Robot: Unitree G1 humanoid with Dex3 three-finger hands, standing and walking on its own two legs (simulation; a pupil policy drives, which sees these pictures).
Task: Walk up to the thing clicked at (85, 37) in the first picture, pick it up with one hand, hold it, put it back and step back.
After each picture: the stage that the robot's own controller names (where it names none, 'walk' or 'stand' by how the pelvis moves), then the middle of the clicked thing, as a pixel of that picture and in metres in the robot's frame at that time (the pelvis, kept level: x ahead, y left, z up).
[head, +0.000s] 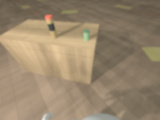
stand; (86, 35) +0.89 +0.10 +0.03
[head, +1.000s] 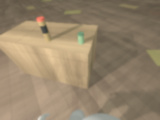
walk; (81, 38) +0.79 +0.17 +0.05
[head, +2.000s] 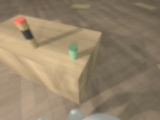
stand; (73, 52) +0.51 +0.19 +0.06
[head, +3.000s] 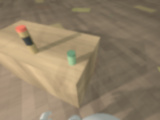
stand; (71, 58) +0.49 +0.19 +0.03
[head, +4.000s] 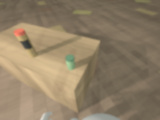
stand; (70, 62) +0.46 +0.19 +0.03
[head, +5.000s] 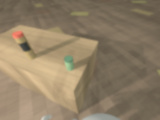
stand; (69, 63) +0.45 +0.20 +0.03
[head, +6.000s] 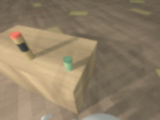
stand; (68, 64) +0.44 +0.21 +0.03
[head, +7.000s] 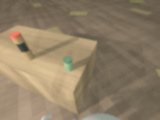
rise first; (68, 64) +0.44 +0.21 +0.03
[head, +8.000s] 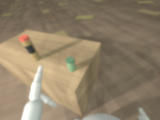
rise first; (71, 64) +0.45 +0.22 +0.03
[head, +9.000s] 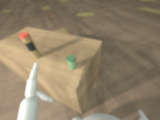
go down; (72, 62) +0.45 +0.21 +0.03
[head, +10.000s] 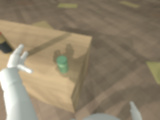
go down; (63, 64) +0.41 +0.20 +0.05
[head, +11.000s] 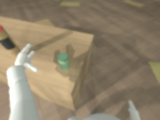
close in; (64, 61) +0.43 +0.20 +0.05
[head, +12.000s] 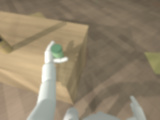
close; (58, 54) +0.46 +0.22 +0.09
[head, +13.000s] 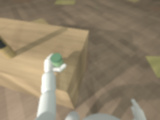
lift; (58, 62) +0.40 +0.22 +0.08
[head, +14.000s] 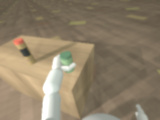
lift; (67, 62) +0.34 +0.16 +0.19
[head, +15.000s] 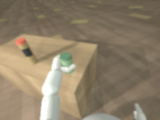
hold; (67, 63) +0.33 +0.17 +0.19
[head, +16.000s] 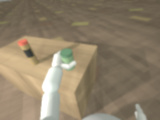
hold; (68, 60) +0.34 +0.16 +0.22
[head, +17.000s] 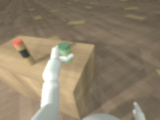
crouch; (65, 53) +0.39 +0.18 +0.22
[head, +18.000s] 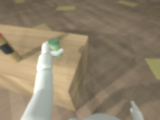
lower; (55, 48) +0.47 +0.23 +0.16
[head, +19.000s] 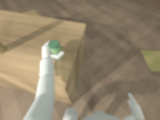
lower; (55, 50) +0.48 +0.22 +0.09
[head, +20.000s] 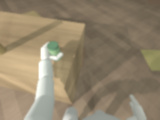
lower; (54, 51) +0.47 +0.22 +0.09
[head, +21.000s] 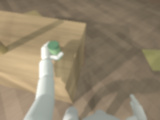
lower; (55, 51) +0.47 +0.22 +0.09
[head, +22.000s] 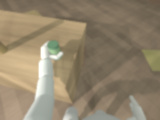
rest; (55, 50) +0.47 +0.22 +0.09
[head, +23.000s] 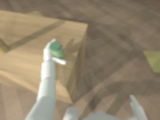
withdraw; (57, 51) +0.47 +0.21 +0.09
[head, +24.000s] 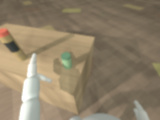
sink last; (66, 61) +0.44 +0.20 +0.07
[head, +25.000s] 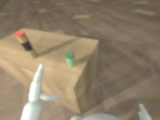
stand; (70, 59) +0.48 +0.22 +0.06
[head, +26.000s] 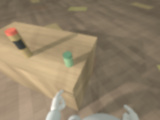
stand; (68, 59) +0.46 +0.21 +0.04
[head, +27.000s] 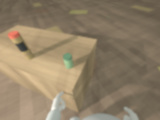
stand; (68, 61) +0.46 +0.22 +0.04
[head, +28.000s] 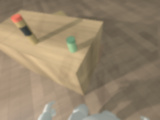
walk; (72, 44) +0.56 +0.20 +0.05
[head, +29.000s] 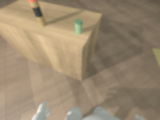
walk; (78, 27) +0.80 +0.16 +0.05
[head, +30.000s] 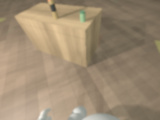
walk; (82, 16) +1.12 +0.20 +0.05
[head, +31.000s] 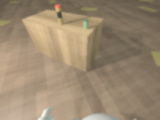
stand; (85, 24) +1.16 +0.14 +0.04
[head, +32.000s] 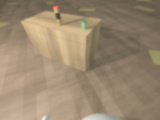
stand; (84, 24) +1.18 +0.15 +0.03
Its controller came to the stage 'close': yes
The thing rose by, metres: 0.21
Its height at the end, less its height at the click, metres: +0.00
